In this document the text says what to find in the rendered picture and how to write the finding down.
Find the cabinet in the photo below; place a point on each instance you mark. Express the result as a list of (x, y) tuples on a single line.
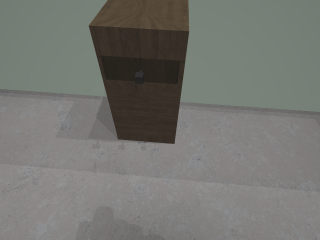
[(149, 29)]

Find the handle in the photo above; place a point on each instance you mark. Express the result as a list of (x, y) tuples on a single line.
[(139, 77)]

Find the drawer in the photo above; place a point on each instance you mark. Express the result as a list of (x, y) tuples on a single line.
[(155, 70)]

